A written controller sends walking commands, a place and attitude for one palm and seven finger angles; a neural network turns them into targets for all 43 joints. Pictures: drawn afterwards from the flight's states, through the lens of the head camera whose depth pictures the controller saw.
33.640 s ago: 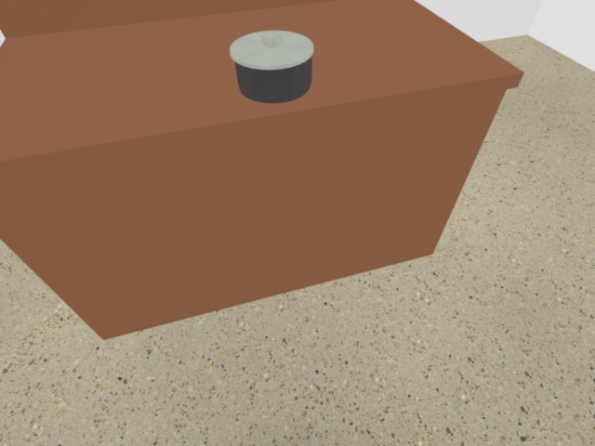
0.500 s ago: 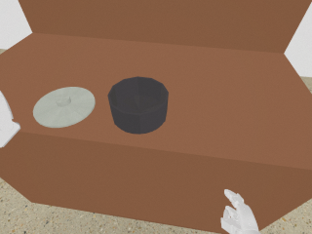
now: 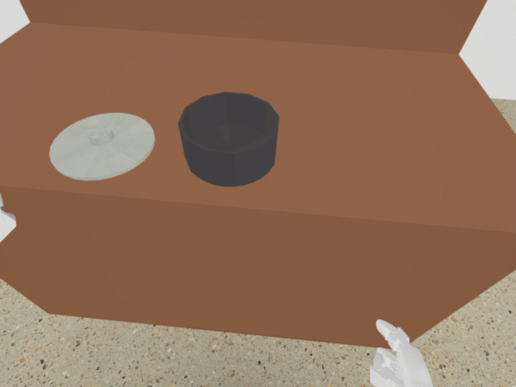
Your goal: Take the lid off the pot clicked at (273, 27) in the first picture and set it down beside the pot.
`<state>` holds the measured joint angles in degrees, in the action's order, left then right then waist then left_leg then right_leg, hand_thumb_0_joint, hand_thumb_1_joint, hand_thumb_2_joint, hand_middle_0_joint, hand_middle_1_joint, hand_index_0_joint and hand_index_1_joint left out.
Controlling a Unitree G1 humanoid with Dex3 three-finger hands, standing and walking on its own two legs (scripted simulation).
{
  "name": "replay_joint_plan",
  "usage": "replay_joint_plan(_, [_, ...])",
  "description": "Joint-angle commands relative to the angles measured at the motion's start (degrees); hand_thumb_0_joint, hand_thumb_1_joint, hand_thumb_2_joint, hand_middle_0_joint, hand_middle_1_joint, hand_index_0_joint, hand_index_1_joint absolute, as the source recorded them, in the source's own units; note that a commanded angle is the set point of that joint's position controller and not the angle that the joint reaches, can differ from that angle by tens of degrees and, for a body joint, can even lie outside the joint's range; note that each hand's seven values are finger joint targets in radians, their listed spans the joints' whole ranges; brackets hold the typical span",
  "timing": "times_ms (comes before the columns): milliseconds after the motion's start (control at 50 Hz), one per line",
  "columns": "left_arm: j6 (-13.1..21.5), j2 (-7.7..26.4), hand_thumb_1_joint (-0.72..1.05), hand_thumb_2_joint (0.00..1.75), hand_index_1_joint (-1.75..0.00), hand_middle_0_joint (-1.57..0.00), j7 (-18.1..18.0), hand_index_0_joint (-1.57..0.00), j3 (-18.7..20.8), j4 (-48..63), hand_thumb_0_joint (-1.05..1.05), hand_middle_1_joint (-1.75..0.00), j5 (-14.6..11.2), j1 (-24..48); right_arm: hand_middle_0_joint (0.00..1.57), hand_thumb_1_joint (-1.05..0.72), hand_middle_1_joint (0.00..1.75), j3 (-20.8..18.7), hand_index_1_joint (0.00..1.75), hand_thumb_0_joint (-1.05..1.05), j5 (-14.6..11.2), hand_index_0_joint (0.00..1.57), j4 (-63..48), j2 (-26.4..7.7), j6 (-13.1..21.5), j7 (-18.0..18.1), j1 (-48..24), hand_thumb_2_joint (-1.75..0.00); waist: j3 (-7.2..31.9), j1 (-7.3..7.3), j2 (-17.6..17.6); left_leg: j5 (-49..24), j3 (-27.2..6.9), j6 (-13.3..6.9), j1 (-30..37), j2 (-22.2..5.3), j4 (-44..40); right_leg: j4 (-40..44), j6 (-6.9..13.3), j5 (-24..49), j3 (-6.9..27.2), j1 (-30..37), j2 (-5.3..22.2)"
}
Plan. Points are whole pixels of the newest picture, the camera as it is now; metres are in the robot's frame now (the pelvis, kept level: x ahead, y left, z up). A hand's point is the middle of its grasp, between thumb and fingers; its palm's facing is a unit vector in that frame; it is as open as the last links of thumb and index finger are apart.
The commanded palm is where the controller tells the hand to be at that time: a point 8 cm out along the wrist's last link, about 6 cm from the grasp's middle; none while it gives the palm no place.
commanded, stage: step back with the hand held close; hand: left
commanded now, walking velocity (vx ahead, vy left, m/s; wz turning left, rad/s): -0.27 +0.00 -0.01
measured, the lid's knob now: (100, 134) +0.52 +0.34 +0.09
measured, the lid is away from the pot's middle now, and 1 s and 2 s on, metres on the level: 0.25 0.25 0.25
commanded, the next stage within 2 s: stop stepping back and stand still in 0.52 s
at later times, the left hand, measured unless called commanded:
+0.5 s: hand out of the picture +0.08 +0.24 +0.27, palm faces +0.38 -0.79 -0.48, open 7.4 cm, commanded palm +0.02 +0.31 +0.27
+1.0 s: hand out of the picture -0.05 +0.28 +0.27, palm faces +0.41 -0.82 -0.39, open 7.4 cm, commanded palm -0.09 +0.34 +0.27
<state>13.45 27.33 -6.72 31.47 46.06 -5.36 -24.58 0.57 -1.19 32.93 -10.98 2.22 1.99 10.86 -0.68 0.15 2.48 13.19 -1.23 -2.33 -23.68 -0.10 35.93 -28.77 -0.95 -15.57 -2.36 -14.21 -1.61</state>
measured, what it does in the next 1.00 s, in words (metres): walks backwards: left foot, then right foot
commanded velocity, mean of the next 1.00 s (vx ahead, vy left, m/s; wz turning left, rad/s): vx -0.13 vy -0.03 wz -0.01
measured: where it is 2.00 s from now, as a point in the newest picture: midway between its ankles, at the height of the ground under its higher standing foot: outside the picture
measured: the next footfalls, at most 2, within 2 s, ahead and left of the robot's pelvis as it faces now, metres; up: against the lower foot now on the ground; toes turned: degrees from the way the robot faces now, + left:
left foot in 0.12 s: +0.02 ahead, +0.10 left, +0.00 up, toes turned +0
right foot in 0.50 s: -0.13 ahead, -0.12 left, +0.00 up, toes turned -2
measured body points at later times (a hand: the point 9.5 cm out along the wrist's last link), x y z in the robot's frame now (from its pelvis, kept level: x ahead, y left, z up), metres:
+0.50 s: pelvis -0.12 +0.03 +0.00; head -0.09 +0.06 +0.45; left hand +0.05 +0.28 +0.29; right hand +0.06 -0.19 -0.07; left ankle -0.01 +0.10 -0.73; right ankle -0.17 -0.12 -0.73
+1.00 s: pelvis -0.23 +0.06 +0.01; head -0.24 +0.10 +0.46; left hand -0.07 +0.33 +0.29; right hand -0.08 -0.16 -0.06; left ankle -0.17 +0.15 -0.73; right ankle -0.26 -0.05 -0.73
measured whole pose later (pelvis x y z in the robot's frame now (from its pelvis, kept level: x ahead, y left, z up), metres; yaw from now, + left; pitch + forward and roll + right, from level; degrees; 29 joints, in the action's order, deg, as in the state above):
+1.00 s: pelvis -0.23 +0.06 +0.01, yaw -1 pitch +1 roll -3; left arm 14.2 27.8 -7.1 29.5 47.2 -4.1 -28.5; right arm 2.3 -0.4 34.6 -8.7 6.9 2.6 16.3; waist 3.9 -1.3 -2.6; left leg 11.5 -0.4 -2.4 -20.7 0.0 30.4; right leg -24.6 1.2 -18.3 -1.9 -10.2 -2.7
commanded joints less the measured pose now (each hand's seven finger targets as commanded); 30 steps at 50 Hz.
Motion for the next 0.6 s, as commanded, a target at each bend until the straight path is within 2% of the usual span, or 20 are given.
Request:
replay_joint_plan(0, [1.06, 9.02, 0.90, 0.90, -0.30, -0.20, -1.09, -0.20, 4.60, 2.98, 0.00, -0.30, -0.57, 1.30, 0.20, -0.90, 0.30, -4.51, 0.30, 0.00, -1.23, 0.20, -8.39, -7.34, 1.31, 1.33, -3.57, -0.90, 8.31, -1.99, -14.57, 7.23, -2.05, 1.45, 6.76, -1.68, 13.52, 11.07, 7.14, 19.53, 10.57, -4.67, 18.66])
replay_joint_plan(40, [0.62, 9.54, 0.90, 0.90, -0.30, -0.20, -1.28, -0.20, 4.94, 3.76, 0.00, -0.30, -0.74, -0.28, 0.20, -0.90, 0.30, -3.57, 0.30, 0.00, -1.05, 0.20, -9.43, -6.37, 1.20, 1.44, -5.52, -0.90, 5.94, -1.40, -10.73, 8.76, -2.68, 1.06, 5.02, -2.40, 13.50, 10.82, 7.44, 14.28, 11.04, -7.25, 18.19])
replay_joint_plan(80, [0.87, 8.21, 0.90, 0.90, -0.30, -0.20, -1.37, -0.20, 2.78, 5.56, 0.00, -0.30, -0.53, 1.49, 0.20, -0.90, 0.30, -2.70, 0.30, 0.00, -0.88, 0.20, -9.56, -6.83, 1.18, 1.76, -5.91, -0.90, 1.38, -2.19, -6.47, 6.01, -2.92, 0.76, 5.39, -3.99, 2.23, 8.20, 5.81, 11.22, 7.71, -9.64, 15.30])
replay_joint_plan(100, [1.46, 8.38, 0.90, 0.90, -0.30, -0.20, -1.62, -0.20, 2.98, 6.87, 0.00, -0.30, -0.61, 2.20, 0.20, -0.90, 0.30, -2.55, 0.30, 0.00, -0.74, 0.20, -9.68, -7.54, 1.63, 2.09, -6.17, -0.90, 0.20, -2.28, -2.52, 3.58, -4.34, 0.23, 4.96, -4.99, -6.74, 5.16, 4.25, 9.13, 5.09, -9.01, 11.36])
replay_joint_plan(120, [2.36, 8.45, 0.90, 0.90, -0.30, -0.20, -1.83, -0.20, 3.48, 8.53, 0.00, -0.30, -0.63, 2.21, 0.20, -0.90, 0.30, -2.69, 0.30, 0.00, -0.56, 0.20, -10.36, -8.50, 2.21, 2.44, -6.72, -0.90, 0.12, -1.70, 3.95, -0.61, -7.74, -0.71, 1.90, -7.17, -13.74, 0.39, 2.44, 7.95, 2.43, -5.61, 5.68])
replay_joint_plan(140, [3.00, 10.12, 0.90, 0.90, -0.30, -0.20, -2.05, -0.20, 4.54, 12.26, 0.00, -0.30, -0.53, 3.07, 0.20, -0.90, 0.30, -3.04, 0.30, 0.00, -0.58, 0.20, -10.97, -9.40, 2.56, 2.48, -7.46, -0.90, 1.68, -1.16, 10.70, -3.51, -11.70, -2.10, -0.36, -11.15, -17.28, -5.50, 1.16, 5.51, 0.62, -2.60, 2.09])
replay_joint_plan(160, [3.11, 10.21, 0.90, 0.90, -0.30, -0.20, -2.08, -0.20, 5.74, 11.05, 0.00, -0.30, -0.36, 1.13, 0.20, -0.90, 0.30, -2.98, 0.30, 0.00, 0.02, 0.20, -10.92, -7.61, 2.94, 2.32, -5.40, -0.90, 4.32, -1.12, 12.00, -15.30, -14.48, -3.54, 1.89, -13.23, -17.34, -12.41, 1.05, -0.73, 0.83, -4.19, 0.47])
replay_joint_plan(180, [3.53, 9.88, 0.90, 0.90, -0.30, -0.20, -1.80, -0.20, 4.71, 14.52, 0.00, -0.30, -0.53, 3.11, 0.20, -0.90, 0.30, -2.90, 0.30, 0.00, 1.24, 0.20, -10.60, -7.33, 3.85, 2.00, -4.55, -0.90, 5.78, -1.39, 14.87, -22.10, -16.92, -4.57, 3.87, -15.58, -18.97, -20.11, 0.98, -10.29, 2.46, -8.17, -0.01])
replay_joint_plan(200, [3.65, 10.40, 0.90, 0.90, -0.30, -0.20, -2.03, -0.20, 6.19, 14.27, 0.00, -0.30, -0.44, 3.01, 0.20, -0.90, 0.30, -3.44, 0.30, 0.00, 1.83, 0.20, -9.26, -7.34, 4.99, 1.65, -3.21, -0.90, 7.40, -1.18, 13.56, -22.15, -18.04, -5.89, 4.53, -17.54, -19.48, -26.76, 0.97, -14.63, 4.77, -9.56, 0.10])
replay_joint_plan(240, [3.76, 9.57, 0.90, 0.90, -0.30, -0.20, -2.61, -0.20, 5.66, 16.25, 0.00, -0.30, -0.70, 1.28, 0.20, -0.90, 0.30, -4.11, 0.30, 0.00, 1.45, 0.20, -8.60, -7.23, 6.16, 1.00, -2.35, -0.90, 11.05, -0.94, 10.31, -30.38, -14.92, -6.78, 10.09, -17.35, -15.57, -25.60, 0.87, -15.37, 6.11, -10.83, 0.07])
replay_joint_plan(260, [3.09, 8.72, 0.90, 0.90, -0.30, -0.20, -2.67, -0.20, 5.38, 15.97, 0.00, -0.30, -0.47, -0.39, 0.20, -0.90, 0.30, -4.54, 0.30, 0.00, 1.13, 0.20, -8.17, -7.26, 6.22, 0.56, -1.79, -0.90, 12.52, -0.80, 9.78, -36.06, -12.16, -6.17, 14.43, -16.19, -13.34, -21.52, 0.68, -14.18, 5.45, -11.45, 0.12])
replay_joint_plan(300, [2.30, 8.22, 0.90, 0.90, -0.30, -0.20, -2.61, -0.20, 4.93, 16.91, 0.00, -0.30, -0.07, -1.93, 0.20, -0.90, 0.30, -5.08, 0.30, 0.00, 0.52, 0.20, -8.07, -7.44, 6.01, -0.29, -2.67, -0.90, 16.01, -0.50, 11.09, -37.58, -9.54, -4.11, 19.69, -14.33, -11.44, -12.77, 0.51, -10.46, 3.37, -10.30, 0.42])
replay_joint_plan(360, [1.89, 8.92, 0.90, 0.90, -0.30, -0.20, -2.27, -0.20, 5.80, 14.15, 0.00, -0.30, -0.53, -3.91, 0.20, -0.90, 0.30, -4.75, 0.30, 0.00, 1.02, 0.20, -7.90, -7.51, 5.69, -0.20, -3.64, -0.90, 16.18, -0.77, 11.51, -27.18, -10.58, -2.91, 16.68, -13.61, -14.32, -4.00, 0.54, -6.97, 2.14, -4.75, -0.67])
replay_joint_plan(440, [2.73, 10.69, 0.90, 0.90, -0.30, -0.20, -1.65, -0.20, 7.04, 9.12, 0.00, -0.30, -0.69, -2.31, 0.20, -0.90, 0.30, -4.71, 0.30, 0.00, 1.22, 0.20, -7.96, -7.95, 4.86, 0.62, -4.06, -0.90, 14.54, -0.88, 6.82, -10.16, -9.39, -0.90, 8.30, -12.10, -14.41, 6.93, 1.26, 2.34, 0.95, 4.54, -0.26])
replay_joint_plan(460, [3.15, 11.04, 0.90, 0.90, -0.30, -0.20, -1.36, -0.20, 7.12, 8.11, 0.00, -0.30, -0.79, -1.51, 0.20, -0.90, 0.30, -4.66, 0.30, 0.00, 1.00, 0.20, -8.08, -8.00, 4.28, 0.73, -4.17, -0.90, 14.19, -0.93, 4.06, -4.68, -8.20, 0.03, 6.12, -10.80, -12.22, 9.06, 2.25, 5.87, 1.97, 5.86, 1.73])
replay_joint_plan(480, [3.49, 11.71, 0.90, 0.90, -0.30, -0.20, -1.19, -0.20, 7.02, 7.10, 0.00, -0.30, -0.91, -0.19, 0.20, -0.90, 0.30, -4.59, 0.30, 0.00, 0.71, 0.20, -8.29, -7.50, 3.82, 0.87, -3.94, -0.90, 13.62, -1.31, -1.61, 2.17, -5.52, 1.23, 5.40, -8.09, -8.01, 10.16, 4.00, 9.56, 4.70, 4.35, 5.75])
replay_joint_plan(500, [4.07, 12.28, 0.90, 0.90, -0.30, -0.20, -1.26, -0.20, 6.66, 6.48, 0.00, -0.30, -1.21, 1.56, 0.20, -0.90, 0.30, -4.54, 0.30, 0.00, 0.31, 0.20, -8.31, -7.23, 3.62, 1.02, -3.93, -0.90, 11.48, -1.73, -6.69, 7.53, -2.71, 2.41, 7.11, -5.32, -2.18, 12.09, 5.63, 9.10, 7.75, -2.28, 10.52])
replay_joint_plan(520, [4.60, 12.81, 0.90, 0.90, -0.30, -0.20, -1.50, -0.20, 6.55, 5.05, 0.00, -0.30, -1.50, 2.52, 0.20, -0.90, 0.30, -4.60, 0.30, 0.00, 0.15, 0.20, -7.74, -7.17, 3.68, 1.20, -3.42, -0.90, 9.74, -1.83, -9.09, 7.98, -0.54, 3.16, 10.92, -3.06, 5.47, 15.64, 6.79, 3.20, 10.48, -11.19, 15.10])
replay_joint_plan(540, [4.82, 12.45, 0.90, 0.90, -0.30, -0.20, -1.30, -0.20, 4.90, 6.99, 0.00, -0.30, -0.98, 4.74, 0.20, -0.90, 0.30, -5.47, 0.30, 0.00, -0.41, 0.20, -6.24, -7.30, 3.33, 1.31, -3.75, -0.90, 11.53, -2.32, -14.95, 7.21, 0.26, 4.06, 12.85, -0.44, 14.46, 16.44, 8.46, 4.79, 10.29, -12.22, 17.67])
replay_joint_plan(580, [3.40, 10.85, 0.90, 0.90, -0.30, -0.20, -1.37, -0.20, 4.29, 4.34, 0.00, -0.30, -0.34, 2.43, 0.20, -0.90, 0.30, -4.90, 0.30, 0.00, -0.72, 0.20, -7.40, -6.63, 2.74, 1.62, -5.80, -0.90, 8.39, -1.95, -15.72, 8.63, -1.83, 2.77, 6.08, -1.08, 21.63, 13.00, 8.84, 17.80, 10.09, -11.75, 19.49])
